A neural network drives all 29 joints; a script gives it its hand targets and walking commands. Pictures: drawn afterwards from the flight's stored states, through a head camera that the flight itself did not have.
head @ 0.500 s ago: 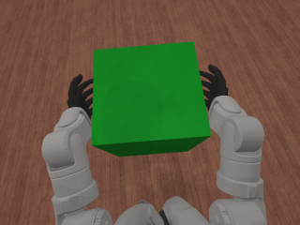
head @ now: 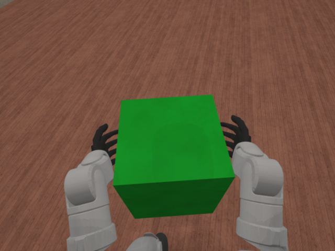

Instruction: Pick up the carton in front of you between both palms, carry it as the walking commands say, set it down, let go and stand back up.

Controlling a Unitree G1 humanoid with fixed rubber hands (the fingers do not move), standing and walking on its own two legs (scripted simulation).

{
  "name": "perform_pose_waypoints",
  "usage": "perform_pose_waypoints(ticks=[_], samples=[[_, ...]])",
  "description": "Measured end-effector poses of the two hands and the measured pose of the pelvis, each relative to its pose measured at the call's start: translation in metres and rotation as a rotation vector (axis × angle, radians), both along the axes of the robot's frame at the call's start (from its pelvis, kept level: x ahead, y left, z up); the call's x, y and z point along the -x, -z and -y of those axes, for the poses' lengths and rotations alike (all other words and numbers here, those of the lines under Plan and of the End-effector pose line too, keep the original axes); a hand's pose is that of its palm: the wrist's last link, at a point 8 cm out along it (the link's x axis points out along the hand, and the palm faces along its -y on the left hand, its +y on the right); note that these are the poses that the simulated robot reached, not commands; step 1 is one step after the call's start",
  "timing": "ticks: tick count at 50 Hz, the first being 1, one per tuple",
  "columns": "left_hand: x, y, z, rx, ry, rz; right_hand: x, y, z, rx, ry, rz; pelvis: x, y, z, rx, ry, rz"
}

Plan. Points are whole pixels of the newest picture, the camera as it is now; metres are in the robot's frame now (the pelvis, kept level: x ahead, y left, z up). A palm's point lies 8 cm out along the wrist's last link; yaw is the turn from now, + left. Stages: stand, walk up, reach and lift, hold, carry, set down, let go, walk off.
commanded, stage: carry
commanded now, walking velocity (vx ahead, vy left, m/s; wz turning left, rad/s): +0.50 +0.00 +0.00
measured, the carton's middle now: (170, 161) +0.33 +0.04 +0.02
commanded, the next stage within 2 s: none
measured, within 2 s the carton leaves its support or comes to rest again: neither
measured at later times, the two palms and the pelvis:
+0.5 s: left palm (155, 64) +0.66 +0.11 +0.08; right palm (248, 62) +0.66 -0.19 +0.08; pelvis +0.43 -0.04 -0.03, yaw -2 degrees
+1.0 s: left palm (159, 20) +0.99 +0.13 +0.07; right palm (229, 15) +0.98 -0.16 +0.08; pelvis +0.74 -0.01 -0.02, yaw -2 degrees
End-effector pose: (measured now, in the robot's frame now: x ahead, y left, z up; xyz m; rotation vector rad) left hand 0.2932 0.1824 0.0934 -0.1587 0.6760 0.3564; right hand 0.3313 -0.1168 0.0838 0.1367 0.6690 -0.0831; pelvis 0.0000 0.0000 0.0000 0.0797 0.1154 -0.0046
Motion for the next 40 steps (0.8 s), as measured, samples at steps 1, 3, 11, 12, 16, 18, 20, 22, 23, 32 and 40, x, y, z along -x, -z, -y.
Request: perform_pose_waypoints(ticks=[1, 3, 11, 12, 16, 18, 20, 22, 23, 32, 40], samples=[[-0.017, 0.004, 0.004, -0.01, 0.022, 0.008, -0.012, 0.004, 0.004, 0.003, 0.006, 0.01, -0.02, 0.003, -0.004, 0.003, 0.002, 0.006], [-0.056, 0.009, 0.011, -0.044, 0.101, 0.021, -0.035, 0.01, 0.01, 0.009, 0.02, 0.032, -0.063, 0.011, -0.012, 0.015, 0.015, 0.024], [-0.175, 0.023, 0.049, -0.05, 0.335, -0.044, -0.096, 0.019, 0.046, 0.067, 0.179, -0.042, -0.194, 0.006, -0.019, 0.051, 0.065, 0.03], [-0.186, 0.02, 0.052, -0.05, 0.346, -0.042, -0.105, 0.015, 0.048, 0.068, 0.189, -0.04, -0.21, 0.003, -0.018, 0.059, 0.065, 0.032], [-0.236, 0.009, 0.055, -0.043, 0.333, 0.002, -0.161, -0.002, 0.052, 0.08, 0.178, 0.003, -0.274, -0.001, -0.008, 0.082, 0.06, 0.037], [-0.261, 0.006, 0.055, -0.041, 0.306, 0.026, -0.195, -0.007, 0.053, 0.083, 0.153, 0.028, -0.307, 0.001, 0.0, 0.088, 0.057, 0.045], [-0.288, 0.005, 0.057, -0.041, 0.277, 0.049, -0.23, -0.009, 0.056, 0.084, 0.126, 0.053, -0.342, 0.007, 0.009, 0.091, 0.05, 0.056], [-0.318, 0.007, 0.062, -0.044, 0.251, 0.073, -0.267, -0.007, 0.061, 0.083, 0.101, 0.078, -0.378, 0.016, 0.02, 0.093, 0.04, 0.07], [-0.334, 0.009, 0.065, -0.047, 0.237, 0.086, -0.287, -0.004, 0.064, 0.082, 0.089, 0.092, -0.397, 0.022, 0.026, 0.094, 0.033, 0.078], [-0.448, 0.011, 0.076, -0.049, 0.165, -0.016, -0.421, 0.004, 0.076, 0.068, 0.015, -0.003, -0.508, 0.008, 0.052, 0.083, -0.016, 0.058], [-0.554, -0.012, 0.076, -0.049, 0.191, 0.047, -0.518, -0.02, 0.076, 0.073, 0.046, 0.059, -0.613, -0.004, 0.044, 0.066, -0.006, 0.048]])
